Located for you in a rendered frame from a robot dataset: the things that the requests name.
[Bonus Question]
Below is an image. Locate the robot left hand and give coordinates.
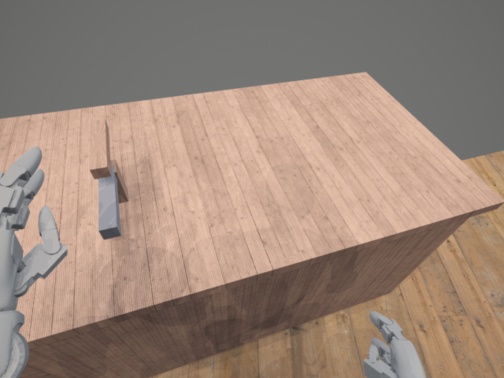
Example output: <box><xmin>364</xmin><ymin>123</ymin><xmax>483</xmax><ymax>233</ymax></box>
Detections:
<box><xmin>0</xmin><ymin>146</ymin><xmax>68</xmax><ymax>312</ymax></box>

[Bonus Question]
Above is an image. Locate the tap lever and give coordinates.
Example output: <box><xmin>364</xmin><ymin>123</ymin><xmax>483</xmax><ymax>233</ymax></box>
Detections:
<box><xmin>98</xmin><ymin>166</ymin><xmax>121</xmax><ymax>240</ymax></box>

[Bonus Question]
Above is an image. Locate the robot right hand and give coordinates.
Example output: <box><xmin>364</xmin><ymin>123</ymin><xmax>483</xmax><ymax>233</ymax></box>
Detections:
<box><xmin>364</xmin><ymin>311</ymin><xmax>426</xmax><ymax>378</ymax></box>

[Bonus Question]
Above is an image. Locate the counter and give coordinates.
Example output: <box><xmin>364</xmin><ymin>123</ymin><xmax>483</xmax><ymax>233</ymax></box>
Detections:
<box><xmin>0</xmin><ymin>72</ymin><xmax>504</xmax><ymax>378</ymax></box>

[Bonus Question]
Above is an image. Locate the left robot forearm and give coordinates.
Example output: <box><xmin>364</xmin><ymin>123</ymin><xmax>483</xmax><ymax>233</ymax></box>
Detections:
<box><xmin>0</xmin><ymin>310</ymin><xmax>29</xmax><ymax>378</ymax></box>

